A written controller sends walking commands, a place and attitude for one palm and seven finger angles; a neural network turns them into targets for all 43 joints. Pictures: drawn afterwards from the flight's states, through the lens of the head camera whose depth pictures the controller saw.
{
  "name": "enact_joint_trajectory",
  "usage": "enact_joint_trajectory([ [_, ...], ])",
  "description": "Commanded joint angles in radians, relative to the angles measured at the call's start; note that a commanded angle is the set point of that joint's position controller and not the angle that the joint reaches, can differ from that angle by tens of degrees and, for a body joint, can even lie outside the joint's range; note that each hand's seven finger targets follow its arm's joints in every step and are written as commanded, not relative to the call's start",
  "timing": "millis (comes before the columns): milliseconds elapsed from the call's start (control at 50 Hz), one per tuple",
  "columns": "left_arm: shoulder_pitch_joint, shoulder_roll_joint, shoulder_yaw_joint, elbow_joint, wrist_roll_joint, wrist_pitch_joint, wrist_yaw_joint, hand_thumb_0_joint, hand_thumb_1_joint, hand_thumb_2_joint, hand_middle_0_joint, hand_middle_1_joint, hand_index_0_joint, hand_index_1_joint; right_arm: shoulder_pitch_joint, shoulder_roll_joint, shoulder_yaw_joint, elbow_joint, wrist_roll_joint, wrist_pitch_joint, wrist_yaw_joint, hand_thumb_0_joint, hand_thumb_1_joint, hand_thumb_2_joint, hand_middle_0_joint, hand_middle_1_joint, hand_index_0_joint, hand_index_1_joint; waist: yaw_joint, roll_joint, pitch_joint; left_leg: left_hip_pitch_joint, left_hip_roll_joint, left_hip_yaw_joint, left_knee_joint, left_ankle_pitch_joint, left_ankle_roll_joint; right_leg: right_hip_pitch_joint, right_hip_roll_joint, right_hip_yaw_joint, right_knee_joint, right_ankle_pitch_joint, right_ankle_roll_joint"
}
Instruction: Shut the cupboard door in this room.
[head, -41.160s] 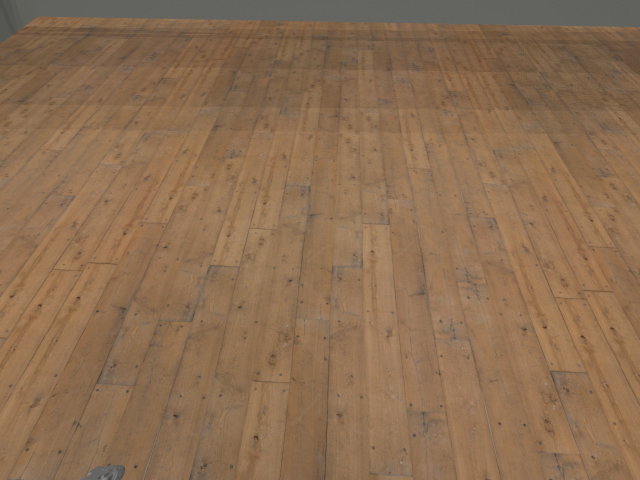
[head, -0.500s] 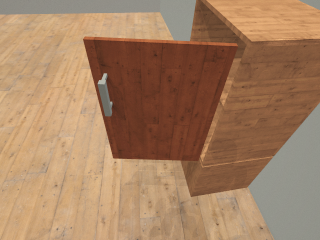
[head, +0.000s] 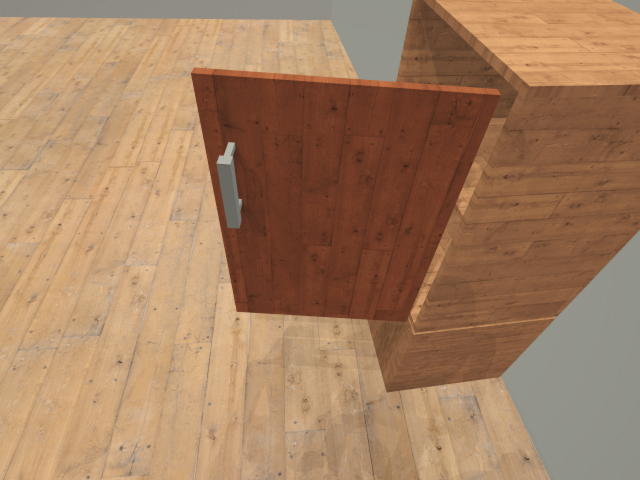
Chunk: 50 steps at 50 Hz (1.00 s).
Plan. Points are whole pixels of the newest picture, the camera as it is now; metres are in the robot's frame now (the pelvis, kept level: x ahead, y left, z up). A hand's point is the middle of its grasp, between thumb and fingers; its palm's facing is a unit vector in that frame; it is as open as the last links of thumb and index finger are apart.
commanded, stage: shuffle to correct the standing spot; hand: left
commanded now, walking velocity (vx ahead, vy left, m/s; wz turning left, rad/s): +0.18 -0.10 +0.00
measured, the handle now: (232, 186) +0.52 +0.18 +0.07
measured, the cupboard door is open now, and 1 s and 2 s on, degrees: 79 79 79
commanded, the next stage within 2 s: come to a stop and stand still in 0.14 s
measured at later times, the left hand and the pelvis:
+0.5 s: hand out of the picture +0.09 +0.15 -0.19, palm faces +0.02 -0.98 -0.19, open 7.3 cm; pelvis +0.07 -0.03 -0.01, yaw +0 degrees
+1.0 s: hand out of the picture +0.09 +0.17 -0.16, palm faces -0.01 -0.97 -0.24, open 7.4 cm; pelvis +0.05 -0.02 +0.00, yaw -1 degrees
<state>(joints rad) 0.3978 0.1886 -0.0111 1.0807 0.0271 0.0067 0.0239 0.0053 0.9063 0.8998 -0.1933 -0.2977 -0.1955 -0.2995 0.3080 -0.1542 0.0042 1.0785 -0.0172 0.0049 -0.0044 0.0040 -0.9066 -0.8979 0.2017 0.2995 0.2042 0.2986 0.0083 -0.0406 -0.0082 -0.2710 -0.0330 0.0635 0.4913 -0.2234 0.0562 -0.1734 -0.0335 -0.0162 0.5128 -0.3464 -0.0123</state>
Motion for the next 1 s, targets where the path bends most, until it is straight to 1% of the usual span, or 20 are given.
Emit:
enact_joint_trajectory([
  [0, 0.099, 0.053, 0.016, -0.011, -0.003, -0.029, -0.003, 0.000, 0.900, 0.900, -0.200, -0.300, -0.200, -0.300, 0.003, -0.137, -0.034, -0.042, 0.001, -0.025, -0.012, 0.000, -0.900, -0.900, 0.200, 0.300, 0.200, 0.300, 0.009, 0.057, 0.124, -0.065, 0.150, -0.192, -0.161, -0.329, 0.033, -0.084, -0.031, 0.066, -0.096, -0.122, -0.053],
  [100, 0.150, 0.088, 0.035, 0.015, -0.008, -0.043, 0.006, 0.000, 0.900, 0.900, -0.200, -0.300, -0.200, -0.300, -0.022, -0.064, -0.022, -0.054, 0.003, -0.046, -0.010, 0.000, -0.900, -0.900, 0.200, 0.300, 0.200, 0.300, 0.012, -0.138, 0.113, -0.164, 0.041, 0.008, 0.140, -0.112, -0.009, 0.025, -0.151, 0.230, -0.191, 0.043, -0.116],
  [140, 0.169, 0.092, 0.041, 0.019, -0.005, -0.046, 0.010, 0.000, 0.900, 0.900, -0.200, -0.300, -0.200, -0.300, -0.043, -0.050, -0.021, -0.059, 0.001, -0.051, -0.009, 0.000, -0.900, -0.900, 0.200, 0.300, 0.200, 0.300, 0.014, -0.112, 0.122, -0.189, 0.042, 0.037, 0.188, -0.122, -0.010, 0.050, -0.184, 0.241, -0.172, 0.199, -0.144],
  [180, 0.142, 0.082, 0.040, 0.021, -0.004, -0.045, 0.010, 0.000, 0.900, 0.900, -0.200, -0.300, -0.200, -0.300, -0.008, -0.043, -0.019, -0.039, 0.003, -0.059, -0.011, 0.000, -0.900, -0.900, 0.200, 0.300, 0.200, 0.300, -0.016, -0.047, 0.104, -0.054, 0.054, 0.037, 0.080, -0.039, -0.001, 0.001, -0.133, 0.146, -0.079, 0.315, -0.121],
  [200, 0.116, 0.064, 0.035, 0.017, -0.004, -0.044, 0.007, 0.000, 0.900, 0.900, -0.200, -0.300, -0.200, -0.300, 0.066, -0.070, -0.024, -0.005, 0.003, -0.066, -0.017, 0.000, -0.900, -0.900, 0.200, 0.300, 0.200, 0.300, -0.051, 0.049, 0.073, 0.105, 0.091, -0.028, 0.015, 0.141, 0.020, -0.075, -0.059, 0.057, 0.069, 0.400, -0.082],
  [220, 0.093, 0.038, 0.030, 0.002, -0.006, -0.048, 0.004, 0.000, 0.900, 0.900, -0.200, -0.300, -0.200, -0.300, 0.182, -0.130, -0.041, 0.044, -0.002, -0.071, -0.029, 0.000, -0.900, -0.900, 0.200, 0.300, 0.200, 0.300, -0.083, 0.208, 0.017, 0.302, 0.225, -0.210, -0.004, 0.402, 0.098, -0.239, 0.010, -0.031, 0.279, 0.324, -0.034],
  [240, 0.010, 0.025, 0.020, -0.033, -0.008, -0.054, 0.008, 0.000, 0.900, 0.900, -0.200, -0.300, -0.200, -0.300, 0.285, -0.163, -0.045, 0.072, -0.007, -0.070, -0.042, 0.000, -0.900, -0.900, 0.200, 0.300, 0.200, 0.300, -0.119, 0.345, 0.027, 0.420, 0.377, -0.382, -0.089, 0.761, 0.195, -0.429, 0.053, -0.066, 0.493, -0.147, -0.010],
  [260, -0.052, 0.034, 0.029, -0.052, -0.005, -0.046, 0.013, 0.000, 0.900, 0.900, -0.200, -0.300, -0.200, -0.300, 0.266, -0.146, -0.032, 0.076, -0.009, -0.059, -0.049, 0.000, -0.900, -0.900, 0.200, 0.300, 0.200, 0.300, -0.096, 0.222, 0.086, 0.345, 0.426, -0.371, -0.093, 0.854, 0.228, -0.457, 0.006, -0.003, 0.567, -0.250, -0.023],
  [280, -0.067, 0.008, 0.029, -0.058, -0.007, -0.039, 0.013, 0.000, 0.900, 0.900, -0.200, -0.300, -0.200, -0.300, 0.202, -0.125, -0.025, 0.053, -0.010, -0.057, -0.049, 0.000, -0.900, -0.900, 0.200, 0.300, 0.200, 0.300, -0.067, 0.145, 0.125, 0.248, 0.409, -0.308, -0.096, 0.835, 0.216, -0.421, -0.033, 0.021, 0.517, -0.237, -0.019],
  [320, -0.039, -0.038, 0.024, -0.049, -0.015, -0.027, 0.006, 0.000, 0.900, 0.900, -0.200, -0.300, -0.200, -0.300, 0.065, -0.106, -0.016, 0.009, -0.007, -0.055, -0.051, 0.000, -0.900, -0.900, 0.200, 0.300, 0.200, 0.300, -0.011, 0.170, 0.125, 0.109, 0.318, -0.177, -0.099, 0.790, 0.152, -0.232, -0.046, 0.000, 0.279, -0.154, -0.003],
  [380, 0.085, 0.000, 0.030, -0.002, -0.014, -0.027, 0.006, 0.000, 0.900, 0.900, -0.200, -0.300, -0.200, -0.300, -0.010, -0.104, -0.019, -0.016, 0.012, -0.051, -0.048, 0.000, -0.900, -0.900, 0.200, 0.300, 0.200, 0.300, 0.049, 0.100, 0.043, 0.025, 0.181, -0.067, -0.005, 0.463, 0.031, 0.046, -0.026, -0.030, -0.073, 0.327, 0.021],
  [420, 0.035, 0.081, 0.037, -0.028, -0.015, -0.035, 0.011, 0.000, 0.900, 0.900, -0.200, -0.300, -0.200, -0.300, 0.037, -0.063, -0.024, -0.019, 0.018, -0.037, -0.039, 0.000, -0.900, -0.900, 0.200, 0.300, 0.200, 0.300, 0.011, -0.001, 0.037, -0.061, 0.095, -0.055, -0.032, 0.018, -0.034, 0.082, -0.162, 0.122, -0.034, 0.634, -0.053],
  [440, 0.000, 0.093, 0.036, -0.033, -0.017, -0.029, 0.010, 0.000, 0.900, 0.900, -0.200, -0.300, -0.200, -0.300, 0.035, -0.044, -0.023, -0.013, 0.016, -0.028, -0.036, 0.000, -0.900, -0.900, 0.200, 0.300, 0.200, 0.300, 0.004, 0.043, 0.083, -0.052, 0.078, -0.049, -0.042, -0.030, -0.039, 0.023, -0.176, 0.127, -0.029, 0.642, -0.065],
  [500, -0.031, 0.098, 0.038, -0.047, -0.017, -0.031, 0.018, 0.000, 0.900, 0.900, -0.200, -0.300, -0.200, -0.300, 0.058, -0.040, -0.030, -0.003, 0.014, -0.016, -0.033, 0.000, -0.900, -0.900, 0.200, 0.300, 0.200, 0.300, -0.003, -0.087, -0.003, 0.018, 0.086, -0.019, 0.005, 0.050, -0.050, 0.055, -0.177, 0.114, -0.026, 0.768, -0.062],
  [660, -0.123, 0.084, 0.041, -0.101, -0.014, -0.012, 0.021, 0.000, 0.900, 0.900, -0.200, -0.300, -0.200, -0.300, 0.016, -0.072, -0.030, -0.021, 0.005, -0.015, -0.026, 0.000, -0.900, -0.900, 0.200, 0.300, 0.200, 0.300, 0.006, 0.032, 0.011, 0.040, 0.135, -0.070, -0.090, 0.186, -0.034, 0.017, -0.096, 0.063, -0.033, 0.407, -0.029],
  [680, -0.021, 0.125, 0.045, -0.050, -0.016, -0.023, 0.056, 0.000, 0.900, 0.900, -0.200, -0.300, -0.200, -0.300, -0.084, -0.136, -0.046, -0.097, 0.021, -0.031, -0.021, 0.000, -0.900, -0.900, 0.200, 0.300, 0.200, 0.300, 0.031, 0.087, -0.035, 0.064, 0.161, -0.024, 0.091, 0.219, -0.064, 0.018, -0.159, 0.099, -0.008, 0.723, -0.027],
  [700, -0.094, 0.164, 0.044, -0.097, -0.018, -0.033, 0.046, 0.000, 0.900, 0.900, -0.200, -0.300, -0.200, -0.300, -0.006, -0.084, -0.039, -0.114, 0.016, -0.022, -0.017, 0.000, -0.900, -0.900, 0.200, 0.300, 0.200, 0.300, -0.026, 0.092, -0.096, 0.028, 0.095, -0.045, 0.021, -0.062, -0.063, 0.030, -0.193, 0.143, -0.023, 0.471, -0.067],
  [760, -0.166, 0.116, 0.032, -0.125, -0.012, -0.022, 0.020, 0.000, 0.900, 0.900, -0.200, -0.300, -0.200, -0.300, 0.012, -0.092, -0.029, -0.135, -0.003, -0.021, -0.009, 0.000, -0.900, -0.900, 0.200, 0.300, 0.200, 0.300, -0.023, 0.129, 0.052, -0.008, 0.133, -0.115, -0.095, -0.039, -0.025, -0.104, -0.087, 0.069, -0.042, 0.078, -0.045],
  [800, -0.157, 0.095, 0.024, -0.122, -0.010, -0.018, 0.014, 0.000, 0.900, 0.900, -0.200, -0.300, -0.200, -0.300, 0.001, -0.113, -0.027, -0.151, -0.001, -0.025, -0.011, 0.000, -0.900, -0.900, 0.200, 0.300, 0.200, 0.300, -0.011, 0.056, 0.117, -0.054, 0.147, -0.137, -0.139, -0.066, -0.009, -0.098, -0.056, 0.049, -0.056, 0.057, -0.030],
  [980, -0.133, 0.109, 0.021, -0.092, -0.014, -0.029, 0.003, 0.000, 0.900, 0.900, -0.200, -0.300, -0.200, -0.300, 0.008, -0.145, -0.018, -0.123, -0.002, -0.035, -0.010, 0.000, -0.900, -0.900, 0.200, 0.300, 0.200, 0.300, -0.012, 0.047, 0.089, 0.006, 0.125, -0.114, -0.185, -0.080, -0.012, -0.061, -0.070, 0.068, -0.105, 0.090, -0.028],
])
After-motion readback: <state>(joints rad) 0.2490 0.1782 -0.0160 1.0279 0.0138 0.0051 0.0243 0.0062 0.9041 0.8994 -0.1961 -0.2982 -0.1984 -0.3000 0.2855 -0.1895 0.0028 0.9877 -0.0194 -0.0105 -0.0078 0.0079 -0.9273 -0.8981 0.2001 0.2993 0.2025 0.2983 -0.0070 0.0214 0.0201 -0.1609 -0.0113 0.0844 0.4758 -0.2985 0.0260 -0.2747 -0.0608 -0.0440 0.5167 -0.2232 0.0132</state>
